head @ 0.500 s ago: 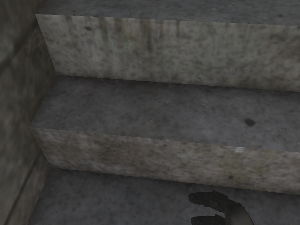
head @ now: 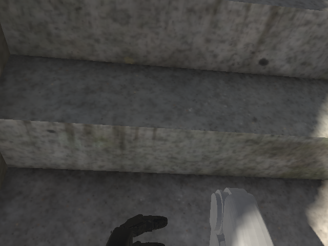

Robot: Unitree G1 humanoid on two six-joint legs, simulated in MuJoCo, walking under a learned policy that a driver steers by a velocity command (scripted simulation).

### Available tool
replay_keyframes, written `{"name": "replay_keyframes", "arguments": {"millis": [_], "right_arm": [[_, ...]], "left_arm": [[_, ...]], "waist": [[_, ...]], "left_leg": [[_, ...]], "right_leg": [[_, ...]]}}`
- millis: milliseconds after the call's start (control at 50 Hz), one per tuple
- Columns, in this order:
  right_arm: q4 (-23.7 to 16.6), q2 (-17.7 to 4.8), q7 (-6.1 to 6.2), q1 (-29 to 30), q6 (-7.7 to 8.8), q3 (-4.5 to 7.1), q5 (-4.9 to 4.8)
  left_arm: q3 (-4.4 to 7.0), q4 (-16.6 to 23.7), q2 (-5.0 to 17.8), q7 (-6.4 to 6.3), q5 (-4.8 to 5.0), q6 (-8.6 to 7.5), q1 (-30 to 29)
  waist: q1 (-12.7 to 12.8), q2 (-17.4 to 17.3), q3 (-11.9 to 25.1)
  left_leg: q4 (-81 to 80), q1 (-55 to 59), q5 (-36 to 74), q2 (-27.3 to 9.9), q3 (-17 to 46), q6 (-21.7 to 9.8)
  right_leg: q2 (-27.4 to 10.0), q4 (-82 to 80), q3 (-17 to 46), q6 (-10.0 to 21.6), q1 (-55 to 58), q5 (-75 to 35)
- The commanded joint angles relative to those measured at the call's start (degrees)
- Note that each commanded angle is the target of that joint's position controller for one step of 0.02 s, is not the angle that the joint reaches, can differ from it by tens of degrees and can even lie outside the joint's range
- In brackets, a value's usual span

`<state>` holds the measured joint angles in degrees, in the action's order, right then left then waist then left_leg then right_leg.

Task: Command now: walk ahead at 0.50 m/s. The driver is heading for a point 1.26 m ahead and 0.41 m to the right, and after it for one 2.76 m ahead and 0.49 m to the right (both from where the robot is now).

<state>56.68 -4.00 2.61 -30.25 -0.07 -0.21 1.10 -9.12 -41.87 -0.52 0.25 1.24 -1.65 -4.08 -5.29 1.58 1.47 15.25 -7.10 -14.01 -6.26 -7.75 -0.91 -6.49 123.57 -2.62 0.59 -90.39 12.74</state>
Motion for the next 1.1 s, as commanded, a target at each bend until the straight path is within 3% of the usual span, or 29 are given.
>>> {"name": "replay_keyframes", "arguments": {"millis": [20, 60, 80, 100, 120, 140, 160, 180, 200, 220, 260, 300, 360, 460, 540, 580, 620, 640, 660, 680, 700, 720, 760, 800, 900, 1000, 1020, 1080, 1100], "right_arm": [[3.63, -8.56, 0.99, -10.17, -0.59, 2.17, -1.23], [5.36, -11.2, 0.43, -6.07, 2.07, 0.54, -1.23], [5.32, -19.61, 0.19, -3.25, 3.16, 2.72, -1.83], [6.55, -22.09, -0.17, -2.88, 3.78, 3.08, -1.95], [6.03, -22.16, -1.05, -0.3, 4.48, 3.03, -0.34], [6.13, -12.15, -2.78, -12.1, 6.55, 1.39, 0.79], [5.42, -18.23, -4.66, 0.3, 9.0, 2.56, -0.53], [2.12, -11.28, -6.65, 7.86, 8.8, 2.28, -1.47], [-2.99, -7.69, -7.32, 15.56, 9.05, 1.98, -1.22], [-11.44, -0.96, -6.96, 25.7, 8.01, -0.1, -1.68], [-15.9, 1.23, -6.11, 22.64, 5.38, -2.23, -1.25], [-14.93, 0.48, -5.3, 15.1, 4.85, -3.15, -1.18], [-11.6, -0.94, -1.73, 15.78, 2.83, -3.26, -0.95], [-15.68, -4.23, 0.47, 25.72, -0.39, -2.72, -1.17], [-20.23, -2.55, -0.77, 34.0, 0.31, -3.85, 1.84], [-24.47, 0.45, -1.89, 44.57, 1.9, -5.97, 1.84], [-24.03, 2.4, -2.11, 37.84, 2.29, -7.67, 1.4], [-24.54, -1.19, -1.08, 34.6, 1.73, -6.0, 1.95], [-20.92, -10.68, -1.19, 22.42, 3.23, -1.0, -0.89], [-16.14, -16.37, -0.52, 8.74, 3.64, 1.66, -0.18], [-10.79, -20.36, -0.31, -1.69, 3.29, 3.77, 0.48], [-8.28, -18.41, -0.6, -3.17, 3.93, 3.14, 2.73], [-7.38, -14.36, -1.65, 11.75, 3.01, 2.49, 0.99], [-9.78, -4.99, -0.45, 31.35, 2.19, 0.55, 1.45], [-10.28, -8.6, 1.84, 32.49, 2.31, 0.57, 3.34], [-14.2, -16.6, 2.74, 31.61, -0.1, 3.14, 2.59], [-13.47, -20.08, 2.43, 30.63, -0.62, 4.34, 1.52], [-18.12, -20.28, 2.02, 34.77, -0.63, 4.16, -0.92], [-17.97, -13.8, 1.51, 34.45, 0.46, 2.44, -2.29]], "left_arm": [[-1.38, 14.49, -4.11, 3.95, 0.0, -2.65, -24.5], [-0.1, 13.38, -1.36, 3.15, -1.14, -3.47, -14.73], [1.87, 11.01, 4.98, 2.0, -2.24, -2.25, -1.91], [4.65, 9.86, 10.81, 2.05, -1.79, -1.63, 3.81], [6.88, 8.34, 14.55, 2.37, -2.49, -1.06, 6.52], [6.83, 6.54, 10.58, 1.3, -2.15, -0.68, 4.86], [10.39, -0.07, 18.38, 0.11, -3.96, 2.15, 26.55], [11.67, -4.0, 21.68, -0.8, -5.11, 3.33, 24.54], [10.66, -4.91, 16.44, -0.6, -4.0, 3.47, 22.1], [9.39, -6.85, 12.13, -0.83, -3.17, 3.07, 13.43], [7.37, -12.66, 4.41, 0.04, -1.55, 0.27, 9.76], [7.67, -13.89, 6.94, 1.16, -3.26, -0.72, 6.8], [7.19, -13.75, 11.46, 2.23, -6.42, -1.42, 5.44], [7.46, -20.21, 12.12, 0.42, -3.86, -1.09, 17.86], [9.86, -21.31, 13.42, -3.51, -4.22, -1.9, 23.3], [11.82, -20.3, 13.7, -3.48, -1.19, -1.31, 26.2], [14.87, -16.98, 22.67, -4.56, 0.31, 0.31, 24.1], [15.46, -17.26, 24.03, -4.13, 1.73, 1.41, 26.01], [14.14, -16.54, 19.82, -3.45, 1.23, 0.02, 27.8], [14.6, -13.35, 22.82, -2.45, 1.04, -1.56, 23.08], [12.85, -9.64, 13.68, 0.18, -0.48, -2.84, 20.55], [13.34, -11.02, 11.28, 1.15, -0.19, -3.73, 22.01], [13.21, -3.0, 11.28, -0.12, 1.32, -1.97, 11.77], [16.33, -3.82, 17.04, -1.99, -0.8, 0.04, 20.12], [15.82, -2.46, 17.9, -3.09, -0.94, 4.95, 23.07], [15.23, 0.8, 19.04, -2.88, -2.32, 8.97, 22.76], [12.55, 1.8, 13.68, -1.02, -3.41, 8.2, 25.94], [15.16, -0.16, 17.9, 1.67, -4.71, 5.87, 32.85], [15.38, -2.58, 18.02, 2.61, -2.34, 5.38, 36.13]], "waist": [[-0.75, -8.34, 2.18], [5.68, -14.75, 15.27], [11.3, -22.15, 20.18], [14.96, -22.11, 24.08], [16.6, -18.86, 24.9], [6.28, -9.88, 29.3], [20.03, -1.75, 34.73], [15.49, 13.51, 30.1], [14.53, 8.11, 24.09], [8.94, 8.38, 9.24], [1.68, 3.78, -4.04], [-4.22, 3.02, -4.36], [-3.69, 4.12, -4.12], [3.67, 7.54, -7.7], [6.77, 2.98, -1.27], [9.74, 4.72, -1.51], [5.37, 7.26, 3.65], [3.4, 14.33, 7.83], [-2.95, 3.25, 15.69], [-8.13, -3.92, 24.4], [-7.37, -25.9, 32.64], [-4.41, -27.23, 32.48], [3.28, -18.72, 15.84], [13.54, -27.85, 5.91], [16.97, -9.89, -4.01], [16.73, -11.14, -7.14], [19.7, -13.2, -6.21], [20.91, 2.12, 1.54], [20.06, 11.99, -0.64]], "left_leg": [[-10.31, 8.51, 48.24, -9.66, 2.67, -5.26], [-3.67, 1.0, 114.12, -9.08, -0.89, -8.32], [0.75, 9.73, 128.76, -12.28, 2.46, -12.68], [7.37, 16.76, 130.3, -13.08, 4.05, -14.73], [14.81, 18.84, 122.09, -12.63, 4.01, -15.25], [25.98, -9.33, 111.32, -9.93, 8.51, -14.76], [38.16, -10.7, 80.46, -5.71, 11.06, -16.24], [70.75, -32.2, 23.42, 6.92, 14.33, -12.35], [100.15, -42.04, 12.18, 9.06, 25.48, -10.34], [111.96, -55.13, 4.76, 9.8, 23.92, -10.08], [115.17, -62.49, 4.49, 7.86, 22.56, -10.44], [110.2, -59.65, 10.25, 6.4, 20.0, -9.1], [122.11, -56.98, 16.86, 10.4, 14.99, -3.8], [126.51, -73.82, 6.71, 8.9, 15.6, 0.4], [111.33, -74.56, 1.97, -2.31, 8.67, 1.64], [88.01, -65.68, 1.74, -5.78, 7.17, -0.44], [70.73, -48.56, -19.62, -5.03, 5.63, -1.64], [62.83, -34.69, -41.05, 0.21, 6.89, -3.66], [47.43, -17.15, -28.55, -0.32, 12.88, -7.18], [34.85, -0.52, -22.17, -5.18, 23.67, -7.81], [27.01, 15.87, -20.55, -17.16, 48.36, -11.42], [19.94, 13.23, -23.68, -15.63, 56.01, -9.41], [17.5, -1.78, -12.66, -16.58, 42.52, -6.23], [27.79, -17.42, -27.48, -15.45, 25.82, -5.22], [23.41, -29.49, -22.05, -18.31, 10.18, -3.47], [14.86, -14.45, -2.36, -23.02, 1.8, -0.83], [11.24, -7.98, -3.41, -19.66, -4.16, 1.28], [37.29, -13.4, 25.14, -13.79, -4.91, -0.25], [62.03, -21.49, -12.89, -6.77, -5.83, 0.57]], "right_leg": [[-3.04, -21.92, -7.68, 3.11, 10.75, 7.0], [4.72, -28.56, -11.53, 7.74, 44.99, 3.15], [7.64, -37.81, -7.64, 7.64, 52.51, 14.22], [10.64, -49.68, -6.18, 6.39, 60.7, 21.08], [10.67, -58.86, -2.55, 6.7, 66.15, 23.31], [2.29, -59.91, 14.41, 11.05, 89.22, 31.37], [-0.58, -75.17, 30.0, 14.1, 94.11, 32.35], [-10.81, -96.35, 55.15, 20.39, 90.71, 42.41], [-13.88, -100.57, 57.55, 16.77, 82.13, 42.21], [-14.06, -96.66, 45.44, 12.31, 69.32, 43.63], [-10.38, -95.36, 26.47, 4.66, 57.43, 32.48], [-8.41, -99.3, 11.29, 3.01, 51.83, 20.46], [-9.83, -105.27, 5.46, 9.35, 46.48, 7.3], [-10.22, -109.08, 0.63, 7.61, 68.63, -3.08], [-12.55, -112.34, 4.66, 8.43, 84.36, -2.94], [-11.19, -116.59, 5.85, 8.05, 79.54, 1.75], [-12.52, -119.2, 6.4, 9.31, 76.92, -0.95], [-11.55, -112.55, 4.97, 8.96, 76.24, -30.48], [-7.66, -92.53, 3.22, 5.6, 78.92, -58.7], [-8.29, -77.04, 5.95, 2.29, 73.79, -52.23], [3.02, -54.7, 10.43, -0.42, 52.61, -5.77], [9.23, -28.82, 20.86, -0.25, 43.7, -6.1], [10.63, -12.88, 13.81, -0.04, 36.08, -12.86], [7.39, -3.14, 11.01, -0.22, 34.74, -11.71], [7.63, -4.33, 3.8, 0.24, 45.05, -11.56], [1.98, -24.85, 5.52, -4.25, 45.29, 1.95], [-2.66, -51.75, 2.27, -1.73, 48.65, 13.29], [6.23, -77.52, -8.77, 8.16, 80.92, 0.5], [6.48, -88.8, 0.39, 13.63, 81.11, -6.82]]}}
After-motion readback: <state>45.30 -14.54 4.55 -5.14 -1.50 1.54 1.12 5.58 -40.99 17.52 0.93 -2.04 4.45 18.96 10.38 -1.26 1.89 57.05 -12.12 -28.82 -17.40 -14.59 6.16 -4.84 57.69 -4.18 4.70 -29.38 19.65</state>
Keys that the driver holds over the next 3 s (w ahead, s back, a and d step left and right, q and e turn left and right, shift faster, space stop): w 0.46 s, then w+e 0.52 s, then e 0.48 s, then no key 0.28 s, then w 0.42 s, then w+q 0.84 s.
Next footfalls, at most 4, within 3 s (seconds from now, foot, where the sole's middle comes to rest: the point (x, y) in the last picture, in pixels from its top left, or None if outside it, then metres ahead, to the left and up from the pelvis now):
0.14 right None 0.20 -0.16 -0.57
0.62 left None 0.33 0.19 -0.36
1.10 right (194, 206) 0.44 -0.14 -0.35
1.76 left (181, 118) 0.58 -0.08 -0.13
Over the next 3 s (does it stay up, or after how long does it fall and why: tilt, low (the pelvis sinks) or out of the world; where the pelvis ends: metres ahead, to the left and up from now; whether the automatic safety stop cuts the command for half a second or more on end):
stays up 0.47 -0.24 0.50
